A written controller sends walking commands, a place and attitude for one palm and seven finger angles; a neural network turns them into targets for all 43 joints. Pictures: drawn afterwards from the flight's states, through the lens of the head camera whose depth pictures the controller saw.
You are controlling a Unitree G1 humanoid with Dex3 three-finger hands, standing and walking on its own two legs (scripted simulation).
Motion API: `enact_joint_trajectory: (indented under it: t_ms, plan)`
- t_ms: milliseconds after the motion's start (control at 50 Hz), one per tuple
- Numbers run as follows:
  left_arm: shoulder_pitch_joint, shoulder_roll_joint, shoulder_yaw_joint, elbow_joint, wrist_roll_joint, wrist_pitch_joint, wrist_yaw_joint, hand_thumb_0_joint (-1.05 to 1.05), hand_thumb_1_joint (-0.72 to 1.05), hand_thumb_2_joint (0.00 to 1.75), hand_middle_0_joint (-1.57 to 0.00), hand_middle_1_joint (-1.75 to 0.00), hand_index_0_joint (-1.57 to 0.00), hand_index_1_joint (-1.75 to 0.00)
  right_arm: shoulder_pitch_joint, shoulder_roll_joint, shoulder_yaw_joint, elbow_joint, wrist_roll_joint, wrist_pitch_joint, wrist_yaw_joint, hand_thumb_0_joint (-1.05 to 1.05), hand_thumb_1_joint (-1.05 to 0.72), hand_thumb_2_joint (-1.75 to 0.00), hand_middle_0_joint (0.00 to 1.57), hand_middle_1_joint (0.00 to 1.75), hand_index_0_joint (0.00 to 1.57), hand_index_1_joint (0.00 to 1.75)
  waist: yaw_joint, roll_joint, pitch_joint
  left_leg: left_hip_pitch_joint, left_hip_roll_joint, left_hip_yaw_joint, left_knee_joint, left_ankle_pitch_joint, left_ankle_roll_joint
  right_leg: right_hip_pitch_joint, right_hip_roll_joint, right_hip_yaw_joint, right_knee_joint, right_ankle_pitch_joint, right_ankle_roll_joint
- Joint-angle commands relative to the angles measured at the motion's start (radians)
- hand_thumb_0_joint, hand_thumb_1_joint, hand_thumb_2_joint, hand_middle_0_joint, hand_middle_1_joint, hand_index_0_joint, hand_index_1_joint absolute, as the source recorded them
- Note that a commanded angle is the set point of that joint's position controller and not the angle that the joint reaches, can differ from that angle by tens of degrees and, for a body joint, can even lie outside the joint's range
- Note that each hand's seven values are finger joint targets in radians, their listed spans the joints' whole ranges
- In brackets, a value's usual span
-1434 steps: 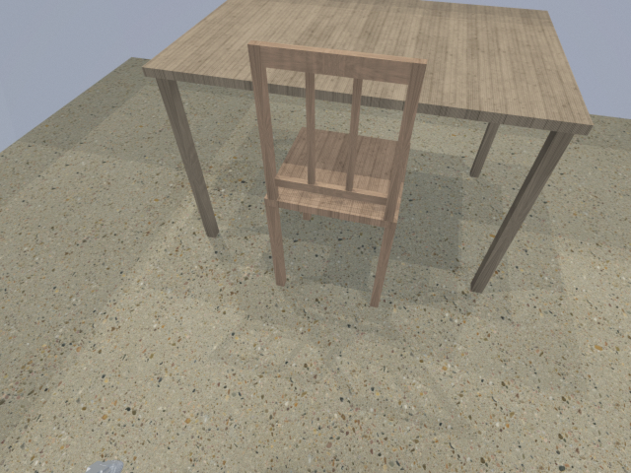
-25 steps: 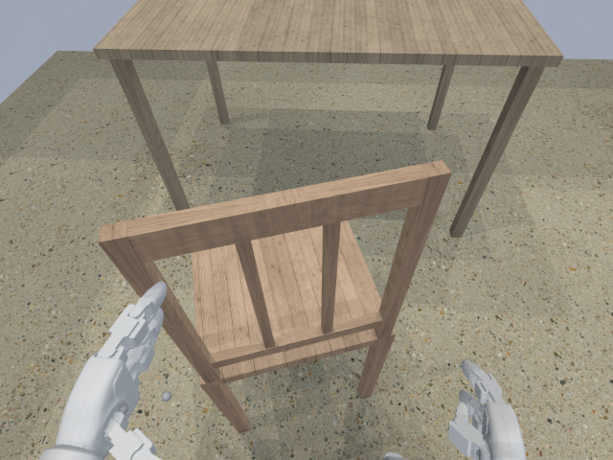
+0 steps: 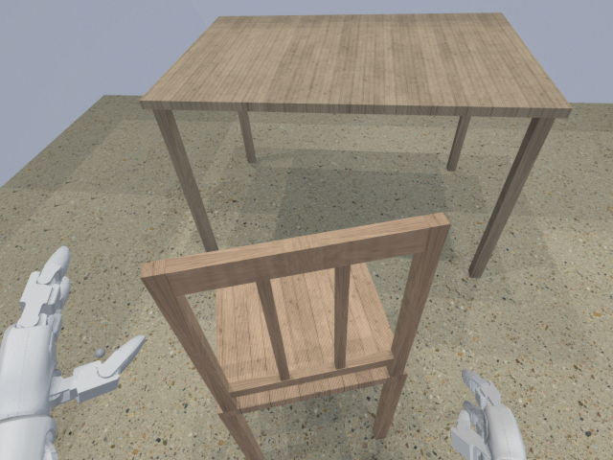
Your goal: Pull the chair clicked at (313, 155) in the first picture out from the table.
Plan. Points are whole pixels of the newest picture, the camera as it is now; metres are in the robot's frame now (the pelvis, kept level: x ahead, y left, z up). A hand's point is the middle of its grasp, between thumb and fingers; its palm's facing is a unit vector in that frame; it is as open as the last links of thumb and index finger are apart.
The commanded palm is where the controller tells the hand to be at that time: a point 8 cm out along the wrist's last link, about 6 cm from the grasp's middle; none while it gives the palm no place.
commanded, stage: draw the hand back to the body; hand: left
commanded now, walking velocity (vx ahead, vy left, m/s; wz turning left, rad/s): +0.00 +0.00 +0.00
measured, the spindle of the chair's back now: (275, 335) +0.32 +0.10 -0.06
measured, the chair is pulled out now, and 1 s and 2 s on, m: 0.54 0.54 0.54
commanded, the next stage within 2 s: step back with the hand held close in 0.56 s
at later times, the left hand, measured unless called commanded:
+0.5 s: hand (63, 321) +0.20 +0.27 +0.16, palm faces +0.46 -0.77 -0.43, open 7.5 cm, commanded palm +0.15 +0.31 +0.18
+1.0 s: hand (70, 330) +0.19 +0.27 +0.15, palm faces +0.32 -0.78 -0.54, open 7.4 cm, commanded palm +0.13 +0.31 +0.18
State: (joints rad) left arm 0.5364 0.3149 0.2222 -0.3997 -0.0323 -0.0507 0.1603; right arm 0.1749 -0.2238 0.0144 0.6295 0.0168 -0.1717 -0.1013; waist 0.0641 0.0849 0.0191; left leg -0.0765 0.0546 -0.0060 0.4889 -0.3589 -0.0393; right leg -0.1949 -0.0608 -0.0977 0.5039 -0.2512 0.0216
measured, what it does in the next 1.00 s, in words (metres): stands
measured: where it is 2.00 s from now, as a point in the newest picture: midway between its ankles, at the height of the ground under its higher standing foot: outside the picture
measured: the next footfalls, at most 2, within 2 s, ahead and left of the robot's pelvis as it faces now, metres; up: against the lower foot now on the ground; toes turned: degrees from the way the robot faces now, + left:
none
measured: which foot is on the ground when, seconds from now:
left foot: down 0.00-1.00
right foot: down 0.00-1.00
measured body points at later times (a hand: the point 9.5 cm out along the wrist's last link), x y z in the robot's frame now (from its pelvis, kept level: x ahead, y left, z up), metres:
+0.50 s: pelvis +0.00 +0.01 +0.00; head +0.00 -0.01 +0.45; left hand +0.17 +0.31 +0.18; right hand +0.19 -0.22 -0.09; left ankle -0.06 +0.14 -0.74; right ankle +0.01 -0.13 -0.74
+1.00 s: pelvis -0.02 +0.02 +0.00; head +0.02 +0.00 +0.45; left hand +0.17 +0.30 +0.18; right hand +0.15 -0.23 -0.09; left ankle -0.06 +0.14 -0.74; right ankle +0.01 -0.13 -0.74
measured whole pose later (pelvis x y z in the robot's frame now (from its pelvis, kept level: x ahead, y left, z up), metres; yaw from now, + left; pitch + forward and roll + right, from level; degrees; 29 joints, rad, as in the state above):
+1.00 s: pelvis -0.02 +0.02 +0.00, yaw -3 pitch +0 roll +0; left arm 0.58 0.40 0.39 -0.49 -0.04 -0.15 0.15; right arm 0.14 -0.22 -0.03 0.58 0.02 -0.05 -0.08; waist 0.00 0.03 0.08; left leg -0.16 0.02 0.05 0.46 -0.31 -0.01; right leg -0.29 -0.08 -0.04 0.46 -0.17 0.05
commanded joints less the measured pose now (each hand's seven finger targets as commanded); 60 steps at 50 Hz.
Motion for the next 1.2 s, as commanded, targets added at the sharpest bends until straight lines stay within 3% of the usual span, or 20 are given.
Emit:
enact_joint_trajectory:
  t_ms: [0, 60, 160, 220, 400, 500, 640, 660, 680, 700, 720, 740, 780, 820, 860, 880, 900, 960, 1080, 1180]
  plan:
    - [-0.08, 0.201, 0.196, -0.224, -0.004, -0.069, 0.022, 0.0, 0.61, 0.76, -0.16, -0.24, -0.16, -0.24, -0.111, -0.088, -0.038, -0.148, 0.003, -0.048, 0.001, 0.0, -0.9, -0.9, 0.2, 0.3, 0.2, 0.3, -0.002, -0.003, -0.074, -0.077, -0.013, 0.01, -0.089, 0.323, 0.039, 0.137, 0.002, 0.039, -0.084, 0.251, -0.044]
    - [-0.096, 0.199, 0.212, -0.227, -0.011, -0.074, 0.021, 0.0, 0.72, 0.81, -0.18, -0.26, -0.18, -0.26, -0.107, -0.091, -0.041, -0.149, 0.003, -0.042, 0.004, 0.0, -0.9, -0.9, 0.2, 0.3, 0.2, 0.3, -0.004, -0.038, -0.088, -0.059, -0.011, 0.014, -0.097, 0.347, 0.043, 0.151, 0.002, 0.034, -0.087, 0.274, -0.039]
    - [-0.14, 0.232, 0.266, -0.229, -0.016, -0.08, 0.023, 0.0, 0.9, 0.9, -0.2, -0.3, -0.2, -0.3, -0.108, -0.098, -0.046, -0.138, 0.005, -0.037, 0.006, 0.0, -0.9, -0.9, 0.2, 0.3, 0.2, 0.3, -0.002, -0.025, -0.084, -0.045, -0.008, 0.016, -0.105, 0.37, 0.044, 0.158, 0.004, 0.037, -0.093, 0.289, -0.041]
    - [-0.106, 0.172, 0.221, -0.166, -0.017, -0.071, 0.012, 0.0, 0.9, 0.9, -0.2, -0.3, -0.2, -0.3, -0.113, -0.097, -0.045, -0.134, 0.005, -0.03, 0.013, 0.0, -0.9, -0.9, 0.2, 0.3, 0.2, 0.3, -0.004, -0.043, -0.05, -0.06, -0.005, 0.016, -0.116, 0.371, 0.043, 0.148, 0.005, 0.03, -0.1, 0.275, -0.04]
    - [-0.126, 0.244, 0.272, -0.235, -0.014, -0.075, 0.018, 0.0, 0.9, 0.9, -0.2, -0.3, -0.2, -0.3, -0.119, -0.104, -0.048, -0.138, 0.003, -0.03, 0.013, 0.0, -0.9, -0.9, 0.2, 0.3, 0.2, 0.3, 0.004, -0.006, -0.083, -0.055, -0.006, 0.003, -0.119, 0.371, 0.036, 0.167, 0.009, 0.039, -0.099, 0.267, -0.046]
    - [-0.135, 0.23, 0.263, -0.236, -0.012, -0.072, 0.019, 0.0, 0.9, 0.9, -0.2, -0.3, -0.2, -0.3, -0.114, -0.102, -0.047, -0.135, 0.003, -0.035, 0.013, 0.0, -0.9, -0.9, 0.2, 0.3, 0.2, 0.3, -0.002, 0.016, -0.07, -0.052, -0.006, 0.01, -0.121, 0.378, 0.033, 0.161, 0.009, 0.039, -0.103, 0.271, -0.046]
    - [-0.122, 0.206, 0.246, -0.199, -0.017, -0.068, 0.015, 0.0, 0.9, 0.9, -0.2, -0.3, -0.2, -0.3, -0.111, -0.104, -0.047, -0.138, 0.002, -0.027, 0.016, 0.0, -0.9, -0.9, 0.2, 0.3, 0.2, 0.3, 0.0, -0.029, -0.06, -0.061, -0.003, 0.004, -0.13, 0.359, 0.036, 0.157, 0.011, 0.035, -0.102, 0.248, -0.045]
    - [-0.166, 0.177, 0.199, -0.243, -0.014, -0.073, 0.008, 0.0, 0.9, 0.9, -0.2, -0.3, -0.2, -0.3, -0.114, -0.107, -0.043, -0.146, 0.001, -0.031, 0.019, 0.0, -0.9, -0.9, 0.2, 0.3, 0.2, 0.3, -0.008, -0.01, -0.06, -0.051, -0.007, 0.011, -0.126, 0.363, 0.039, 0.15, 0.009, 0.038, -0.106, 0.258, -0.043]
    - [-0.324, 0.358, 0.372, -0.31, -0.034, -0.131, 0.01, 0.0, 0.9, 0.9, -0.2, -0.3, -0.2, -0.3, -0.104, -0.117, -0.051, -0.169, 0.012, -0.005, 0.015, 0.0, -0.9, -0.9, 0.2, 0.3, 0.2, 0.3, -0.041, -0.044, 0.051, -0.107, 0.021, 0.026, -0.107, 0.25, 0.056, 0.038, -0.037, 0.147, -0.152, 0.351, -0.042]
    - [-0.327, 0.368, 0.382, -0.259, -0.025, -0.148, 0.006, 0.0, 0.9, 0.9, -0.2, -0.3, -0.2, -0.3, -0.087, -0.104, -0.047, -0.153, 0.012, 0.009, 0.009, 0.0, -0.9, -0.9, 0.2, 0.3, 0.2, 0.3, -0.048, -0.067, 0.05, -0.132, 0.014, 0.008, -0.114, 0.189, 0.052, 0.052, -0.053, 0.145, -0.151, 0.345, -0.051]
    - [-0.23, 0.284, 0.339, -0.194, -0.025, -0.148, 0.0, 0.0, 0.9, 0.9, -0.2, -0.3, -0.2, -0.3, -0.09, -0.106, -0.055, -0.15, 0.01, 0.013, 0.009, 0.0, -0.9, -0.9, 0.2, 0.3, 0.2, 0.3, -0.051, -0.091, 0.025, -0.126, 0.015, 0.006, -0.114, 0.199, 0.05, 0.067, -0.055, 0.147, -0.141, 0.354, -0.05]
    - [-0.156, 0.24, 0.306, -0.182, -0.023, -0.148, -0.006, 0.0, 0.9, 0.9, -0.2, -0.3, -0.2, -0.3, -0.096, -0.114, -0.058, -0.159, 0.006, 0.022, 0.014, 0.0, -0.9, -0.9, 0.2, 0.3, 0.2, 0.3, -0.05, -0.067, -0.02, -0.11, 0.02, 0.009, -0.113, 0.237, 0.052, 0.087, -0.058, 0.14, -0.122, 0.383, -0.045]
    - [-0.045, 0.199, 0.277, -0.188, -0.02, -0.147, -0.008, 0.0, 0.9, 0.9, -0.2, -0.3, -0.2, -0.3, -0.109, -0.116, -0.062, -0.175, 0.0, 0.041, 0.023, 0.0, -0.9, -0.9, 0.2, 0.3, 0.2, 0.3, -0.05, -0.027, -0.095, -0.092, 0.037, 0.009, -0.106, 0.352, 0.055, 0.121, -0.062, 0.118, -0.082, 0.445, -0.036]
    - [0.016, 0.207, 0.29, -0.217, -0.015, -0.152, -0.001, 0.0, 0.9, 0.9, -0.2, -0.3, -0.2, -0.3, -0.118, -0.109, -0.064, -0.184, -0.001, 0.053, 0.025, 0.0, -0.9, -0.9, 0.2, 0.3, 0.2, 0.3, -0.049, 0.003, -0.144, -0.089, 0.052, 0.003, -0.104, 0.439, 0.058, 0.14, -0.063, 0.098, -0.054, 0.476, -0.029]
    - [0.043, 0.233, 0.314, -0.264, -0.01, -0.154, 0.005, 0.0, 0.9, 0.9, -0.2, -0.3, -0.2, -0.3, -0.119, -0.106, -0.072, -0.198, -0.001, 0.069, 0.025, 0.0, -0.9, -0.9, 0.2, 0.3, 0.2, 0.3, -0.05, -0.045, -0.179, -0.094, 0.061, -0.006, -0.084, 0.504, 0.054, 0.145, -0.061, 0.094, -0.03, 0.512, -0.028]
    - [0.05, 0.246, 0.328, -0.285, -0.01, -0.156, 0.009, 0.0, 0.9, 0.9, -0.2, -0.3, -0.2, -0.3, -0.119, -0.104, -0.075, -0.204, 0.001, 0.074, 0.023, 0.0, -0.9, -0.9, 0.2, 0.3, 0.2, 0.3, -0.051, -0.057, -0.192, -0.099, 0.063, -0.008, -0.076, 0.509, 0.053, 0.144, -0.064, 0.097, -0.021, 0.523, -0.028]
    - [0.049, 0.274, 0.349, -0.301, -0.01, -0.159, 0.016, 0.0, 0.9, 0.9, -0.2, -0.3, -0.2, -0.3, -0.124, -0.102, -0.077, -0.202, 0.006, 0.074, 0.017, 0.0, -0.9, -0.9, 0.2, 0.3, 0.2, 0.3, -0.053, -0.019, -0.197, -0.109, 0.065, -0.013, -0.084, 0.501, 0.054, 0.146, -0.067, 0.095, -0.011, 0.509, -0.028]
    - [0.068, 0.275, 0.361, -0.314, -0.013, -0.165, 0.025, 0.0, 0.9, 0.9, -0.2, -0.3, -0.2, -0.3, -0.115, -0.091, -0.081, -0.207, 0.009, 0.075, 0.008, 0.0, -0.9, -0.9, 0.2, 0.3, 0.2, 0.3, -0.051, -0.025, -0.191, -0.142, 0.078, -0.023, -0.074, 0.51, 0.055, 0.123, -0.06, 0.087, 0.017, 0.478, -0.023]
    - [0.052, 0.253, 0.338, -0.319, -0.016, -0.161, 0.034, 0.0, 0.9, 0.9, -0.2, -0.3, -0.2, -0.3, -0.097, -0.094, -0.082, -0.197, 0.008, 0.059, -0.002, 0.0, -0.9, -0.9, 0.2, 0.3, 0.2, 0.3, -0.054, 0.011, -0.154, -0.233, 0.092, -0.04, -0.073, 0.37, 0.061, 0.086, -0.058, 0.094, 0.044, 0.368, -0.021]
    - [0.002, 0.25, 0.32, -0.304, -0.009, -0.152, 0.042, 0.0, 0.9, 0.9, -0.2, -0.3, -0.2, -0.3, -0.071, -0.096, -0.081, -0.192, 0.007, 0.053, -0.007, 0.0, -0.9, -0.9, 0.2, 0.3, 0.2, 0.3, -0.058, -0.085, -0.105, -0.308, 0.039, -0.022, -0.032, 0.066, 0.055, 0.018, -0.084, 0.163, -0.047, 0.201, -0.035]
